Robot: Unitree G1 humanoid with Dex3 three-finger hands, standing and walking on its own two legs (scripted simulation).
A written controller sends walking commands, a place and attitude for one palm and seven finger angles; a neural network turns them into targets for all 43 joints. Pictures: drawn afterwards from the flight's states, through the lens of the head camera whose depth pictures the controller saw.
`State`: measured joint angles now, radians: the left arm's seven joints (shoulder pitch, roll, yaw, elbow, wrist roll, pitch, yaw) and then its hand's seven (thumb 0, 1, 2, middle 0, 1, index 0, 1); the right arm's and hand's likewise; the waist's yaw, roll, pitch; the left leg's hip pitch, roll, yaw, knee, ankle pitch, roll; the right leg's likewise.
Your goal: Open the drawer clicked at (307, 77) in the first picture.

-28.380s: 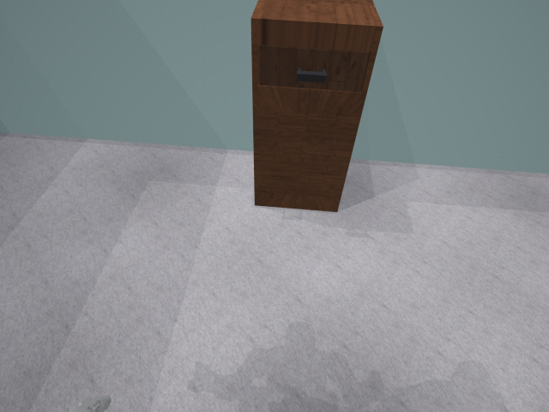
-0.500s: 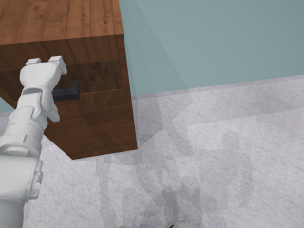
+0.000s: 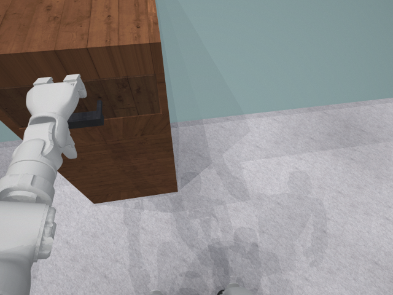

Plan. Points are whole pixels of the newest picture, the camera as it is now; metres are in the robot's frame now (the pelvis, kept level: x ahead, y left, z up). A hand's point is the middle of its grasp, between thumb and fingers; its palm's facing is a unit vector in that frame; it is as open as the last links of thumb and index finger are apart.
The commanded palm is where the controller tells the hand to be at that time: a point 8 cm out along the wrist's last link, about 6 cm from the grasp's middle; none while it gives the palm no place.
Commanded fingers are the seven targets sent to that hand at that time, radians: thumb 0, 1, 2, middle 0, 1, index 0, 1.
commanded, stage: re-aim the fingers above the handle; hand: left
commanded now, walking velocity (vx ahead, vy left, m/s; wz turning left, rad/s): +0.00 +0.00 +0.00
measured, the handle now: (81, 113) +0.54 +0.26 -0.01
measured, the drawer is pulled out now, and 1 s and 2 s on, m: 0.00 0.00 0.00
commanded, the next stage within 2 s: lower the fingers behind the handle in 1.68 s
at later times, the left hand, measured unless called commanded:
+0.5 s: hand (72, 118) +0.47 +0.25 +0.05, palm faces -0.05 -0.01 -1.00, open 13.8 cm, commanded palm +0.46 +0.25 +0.10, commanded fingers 0.00 -0.50 0.30 -0.30 -1.20 -0.30 -1.20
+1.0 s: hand (76, 110) +0.49 +0.24 +0.06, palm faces +0.03 -0.01 -1.00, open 13.8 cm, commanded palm +0.46 +0.25 +0.10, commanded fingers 0.00 -0.50 0.30 -0.30 -1.20 -0.30 -1.20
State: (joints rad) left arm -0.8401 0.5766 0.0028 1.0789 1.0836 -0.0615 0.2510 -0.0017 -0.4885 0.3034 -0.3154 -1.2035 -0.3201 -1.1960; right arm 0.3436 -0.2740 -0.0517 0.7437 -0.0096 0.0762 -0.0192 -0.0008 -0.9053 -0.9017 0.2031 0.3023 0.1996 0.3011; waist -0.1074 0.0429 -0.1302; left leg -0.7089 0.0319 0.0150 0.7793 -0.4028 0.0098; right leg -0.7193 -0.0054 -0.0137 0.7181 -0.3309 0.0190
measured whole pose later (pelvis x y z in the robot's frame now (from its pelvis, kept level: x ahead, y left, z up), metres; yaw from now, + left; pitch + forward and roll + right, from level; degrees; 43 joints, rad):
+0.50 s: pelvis -0.02 +0.00 +0.00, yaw +0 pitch +18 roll -1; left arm -0.88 0.56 -0.03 1.09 1.09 -0.10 0.27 0.00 -0.49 0.30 -0.32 -1.20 -0.32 -1.20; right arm 0.36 -0.27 -0.05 0.76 -0.01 0.04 -0.03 0.00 -0.90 -0.90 0.20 0.30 0.20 0.30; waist -0.12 0.03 -0.12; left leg -0.72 0.02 0.01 0.78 -0.37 0.01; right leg -0.73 -0.01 -0.01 0.72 -0.31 0.02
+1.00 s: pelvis -0.01 +0.00 +0.00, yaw +0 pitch +18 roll -1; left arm -0.85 0.54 0.02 1.07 1.11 -0.07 0.33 0.00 -0.49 0.30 -0.32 -1.20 -0.32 -1.20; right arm 0.35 -0.27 -0.04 0.76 -0.02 0.05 -0.02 0.00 -0.90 -0.90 0.20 0.30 0.20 0.30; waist -0.12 0.04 -0.13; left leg -0.70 0.03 0.02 0.77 -0.39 0.01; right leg -0.72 -0.01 0.00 0.73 -0.32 0.02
